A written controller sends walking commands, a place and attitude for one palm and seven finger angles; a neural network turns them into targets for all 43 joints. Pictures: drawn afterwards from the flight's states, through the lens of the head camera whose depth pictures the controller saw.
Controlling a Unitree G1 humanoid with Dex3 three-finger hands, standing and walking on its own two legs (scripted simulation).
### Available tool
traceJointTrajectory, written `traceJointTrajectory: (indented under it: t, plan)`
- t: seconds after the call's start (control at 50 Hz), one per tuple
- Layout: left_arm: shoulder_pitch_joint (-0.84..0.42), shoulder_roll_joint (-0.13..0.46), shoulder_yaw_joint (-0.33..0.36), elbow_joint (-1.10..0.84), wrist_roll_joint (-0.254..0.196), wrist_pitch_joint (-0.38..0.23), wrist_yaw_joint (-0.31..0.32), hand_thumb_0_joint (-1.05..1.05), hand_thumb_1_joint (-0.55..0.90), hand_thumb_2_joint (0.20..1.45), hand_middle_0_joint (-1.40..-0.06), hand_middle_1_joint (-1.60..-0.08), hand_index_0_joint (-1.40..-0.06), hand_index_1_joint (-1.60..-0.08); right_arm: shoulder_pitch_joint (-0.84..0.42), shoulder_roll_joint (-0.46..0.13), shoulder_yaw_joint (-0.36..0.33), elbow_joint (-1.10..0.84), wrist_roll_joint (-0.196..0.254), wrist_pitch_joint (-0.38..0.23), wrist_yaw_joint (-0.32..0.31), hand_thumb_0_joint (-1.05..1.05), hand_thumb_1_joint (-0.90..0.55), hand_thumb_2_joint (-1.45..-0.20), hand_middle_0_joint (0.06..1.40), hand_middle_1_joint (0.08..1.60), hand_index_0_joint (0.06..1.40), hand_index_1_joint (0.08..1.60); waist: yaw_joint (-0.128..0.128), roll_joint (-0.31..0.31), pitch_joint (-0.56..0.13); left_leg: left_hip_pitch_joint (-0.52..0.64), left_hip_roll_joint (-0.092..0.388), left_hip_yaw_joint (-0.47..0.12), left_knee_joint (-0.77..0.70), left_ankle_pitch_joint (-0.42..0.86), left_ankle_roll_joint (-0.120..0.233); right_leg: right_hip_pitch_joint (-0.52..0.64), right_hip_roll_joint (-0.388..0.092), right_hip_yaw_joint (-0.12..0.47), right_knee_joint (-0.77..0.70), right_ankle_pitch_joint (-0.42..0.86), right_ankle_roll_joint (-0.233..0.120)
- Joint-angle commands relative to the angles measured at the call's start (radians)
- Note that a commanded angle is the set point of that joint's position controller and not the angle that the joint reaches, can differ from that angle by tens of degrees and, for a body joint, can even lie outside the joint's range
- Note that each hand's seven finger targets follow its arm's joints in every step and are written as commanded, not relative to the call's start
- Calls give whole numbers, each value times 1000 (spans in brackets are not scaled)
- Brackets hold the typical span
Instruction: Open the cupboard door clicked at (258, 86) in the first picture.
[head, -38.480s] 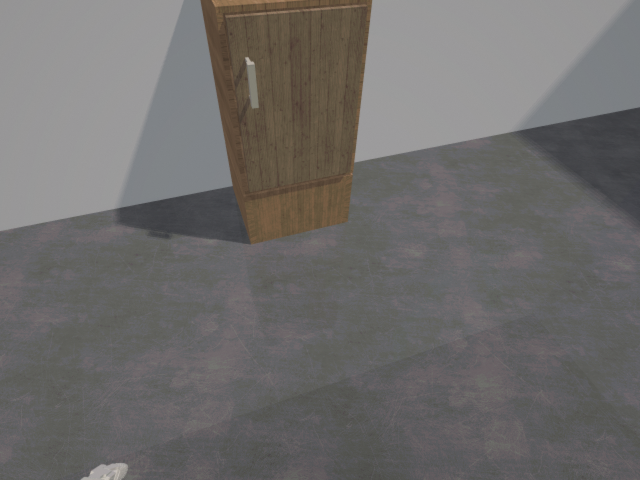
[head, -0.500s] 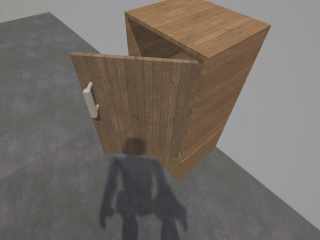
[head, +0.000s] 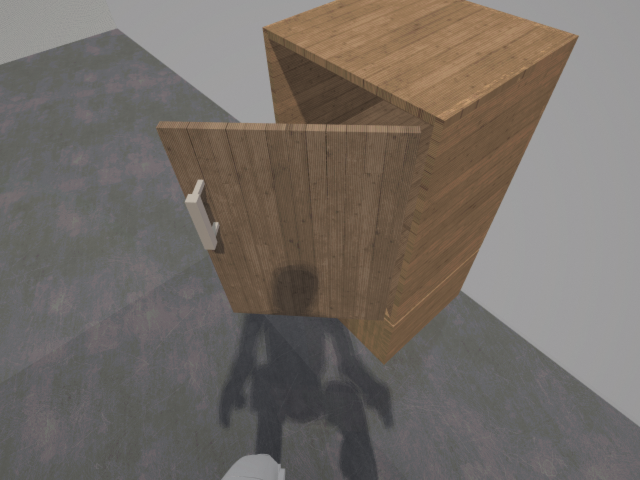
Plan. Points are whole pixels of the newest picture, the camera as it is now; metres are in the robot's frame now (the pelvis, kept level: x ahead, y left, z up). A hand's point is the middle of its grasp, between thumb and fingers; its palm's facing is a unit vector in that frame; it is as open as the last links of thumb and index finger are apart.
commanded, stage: come to a stop and stand still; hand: left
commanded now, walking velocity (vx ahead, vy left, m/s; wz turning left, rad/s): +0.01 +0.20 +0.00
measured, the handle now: (205, 215) +0.54 +0.27 -0.04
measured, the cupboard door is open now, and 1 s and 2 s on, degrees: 45 45 45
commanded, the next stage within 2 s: look again from close up in 1.04 s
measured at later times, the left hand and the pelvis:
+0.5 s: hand out of the picture +0.05 +0.25 -0.18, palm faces +0.01 -0.98 -0.19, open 7.4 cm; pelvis +0.00 +0.07 +0.00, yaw -1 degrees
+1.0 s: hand out of the picture -0.02 +0.18 -0.18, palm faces +0.05 -0.99 -0.15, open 7.3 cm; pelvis -0.01 +0.03 +0.00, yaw +0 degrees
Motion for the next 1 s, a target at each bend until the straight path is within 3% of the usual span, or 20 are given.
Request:
traceJointTrajectory:
  t: [0.0, 0.06, 0.1, 0.12, 0.14, 0.16, 0.18, 0.2, 0.22, 0.26, 0.32, 0.4, 0.48, 0.54, 0.58, 0.62, 0.7, 0.78, 0.82, 0.98]
  plan:
    - [33, 237, 56, -53, 6, -1, 0, 0, 900, 900, -200, -300, -200, -300, -24, -19, -3, -79, 5, -15, 13, 0, -900, -900, 200, 300, 200, 300, 10, -183, 8, 46, -6, 62, -185, 48, -15, -39, -199, 130, -167, 440, -128]
    - [38, 267, 68, -51, 6, 11, -3, 0, 900, 900, -200, -300, -200, -300, -32, -37, -5, -94, 8, -29, 11, 0, -900, -900, 200, 300, 200, 300, 19, -198, -29, 133, -33, 90, -330, 48, -8, -23, -202, 146, -102, 435, -115]
    - [22, 251, 65, -56, 6, 22, -2, 0, 900, 900, -200, -300, -200, -300, 55, -47, -10, -69, 8, -41, 4, 0, -900, -900, 200, 300, 200, 300, -25, -178, -58, 312, -35, 111, -513, 157, -3, -90, -167, 118, 4, 351, -76]
    - [23, 211, 53, -57, 1, 31, -4, 0, 900, 900, -200, -300, -200, -300, 116, -92, -16, -52, 4, -52, -4, 0, -900, -900, 200, 300, 200, 300, -49, -51, -108, 428, 15, 73, -580, 260, 12, -127, -96, 70, 127, 223, -41]
    - [58, 123, 38, -66, -10, 43, -6, 0, 900, 900, -200, -300, -200, -300, 162, -193, -37, -51, -6, -62, -10, 0, -900, -900, 200, 300, 200, 300, -60, 267, -142, 498, 264, -242, -641, 492, 105, -290, 38, -13, 325, -220, 23]
    - [54, 94, 23, -73, -12, 54, 5, 0, 900, 900, -200, -300, -200, -300, 185, -226, -35, -53, -4, -52, -21, 0, -900, -900, 200, 300, 200, 300, -76, 296, -153, 370, 355, -347, -725, 532, 193, -256, 75, 95, 474, -372, 17]
    - [60, 96, 22, -75, -11, 54, 7, 0, 900, 900, -200, -300, -200, -300, 133, -203, -26, -71, -14, -49, -24, 0, -900, -900, 200, 300, 200, 300, -56, 189, -98, 278, 377, -318, -750, 359, 253, -243, 47, 125, 556, -317, -5]
    - [51, 70, 12, -68, -8, 46, 4, 0, 900, 900, -200, -300, -200, -300, 82, -168, -17, -76, -18, -61, -31, 0, -900, -900, 200, 300, 200, 300, -36, 186, -61, 217, 352, -339, -784, 283, 260, -255, 46, 132, 572, -265, -9]
    - [43, 109, 21, -39, -2, 39, -3, 0, 900, 900, -200, -300, -200, -300, 23, -160, -12, -68, -18, -69, -35, 0, -900, -900, 200, 300, 200, 300, -19, 226, -59, 204, 303, -301, -784, 243, 232, -245, 41, 159, 567, -187, -7]
    - [66, 110, 17, -10, -7, 37, -18, 0, 900, 900, -200, -300, -200, -300, -2, -112, 6, -69, -15, -78, -38, 0, -900, -900, 200, 300, 200, 300, -10, 199, -51, 207, 240, -192, -769, 311, 201, -209, 50, 145, 524, -90, 6]
    - [67, 84, 5, 2, -12, 50, -26, 0, 900, 900, -200, -300, -200, -300, 46, -115, 3, -40, -14, -73, -50, 0, -900, -900, 200, 300, 200, 300, -24, 142, -76, 291, 264, -173, -752, 426, 213, -204, 67, 118, 431, -106, 21]
    - [-5, 74, 4, -28, -8, 52, -29, 0, 900, 900, -200, -300, -200, -300, 101, -119, -14, -11, -20, -64, -53, 0, -900, -900, 200, 300, 200, 300, -61, 122, -64, 328, 282, -201, -746, 402, 228, -185, 78, 101, 283, -165, 15]
    - [25, 50, 4, -17, -15, 48, -28, 0, 900, 900, -200, -300, -200, -300, 97, -143, -24, 1, -21, -55, -48, 0, -900, -900, 200, 300, 200, 300, -50, 160, -88, 300, 270, -205, -746, 257, 211, -90, 95, 81, 125, -132, 1]
    - [87, 72, 8, 12, -10, 28, -19, 0, 900, 900, -200, -300, -200, -300, 95, -88, -14, 12, -8, -54, -40, 0, -900, -900, 200, 300, 200, 300, -15, 50, -96, 177, 163, -100, -633, 160, 116, 124, 62, 115, -183, 84, -15]
    - [62, 148, 6, 7, -12, 18, -12, 0, 900, 900, -200, -300, -200, -300, 55, -4, 13, -5, 1, -47, -32, 0, -900, -900, 200, 300, 200, 300, -22, -180, -16, 97, 30, 31, -501, -17, 38, 28, -143, 315, -300, 56, -101]
    - [5, 120, -4, -3, -15, 2, -8, 0, 900, 900, -200, -300, -200, -300, 50, -2, 16, 18, -11, -38, -28, 0, -900, -900, 200, 300, 200, 300, -32, -198, 28, 146, 41, 6, -433, -15, 38, -61, -117, 287, -308, 122, -127]
    - [-3, 89, -16, 14, -25, -4, -9, 0, 900, 900, -200, -300, -200, -300, 147, 20, 28, 99, -6, -42, -33, 0, -900, -900, 200, 300, 200, 300, -58, -66, 30, 266, 42, 7, -501, 159, 33, -69, -47, 189, -236, 207, -111]
    - [34, 66, -22, 38, -29, 1, -11, 0, 900, 900, -200, -300, -200, -300, 160, -1, 35, 124, -6, -49, -44, 0, -900, -900, 200, 300, 200, 300, -37, -5, 106, 278, 86, -38, -600, 221, 42, -100, 10, 180, -247, 72, -60]
    - [50, 74, -22, 62, -31, 5, -11, 0, 900, 900, -200, -300, -200, -300, 154, 12, 39, 139, -2, -55, -45, 0, -900, -900, 200, 300, 200, 300, -28, 92, 92, 269, 83, -43, -627, 238, 44, -54, 18, 172, -228, 89, -51]
    - [98, 54, -28, 98, -29, -7, -9, 0, 900, 900, -200, -300, -200, -300, 148, 13, 35, 143, 2, -60, -51, 0, -900, -900, 200, 300, 200, 300, -29, 6, 15, 323, 77, -23, -623, 232, 40, 1, 8, 178, -242, 178, -44]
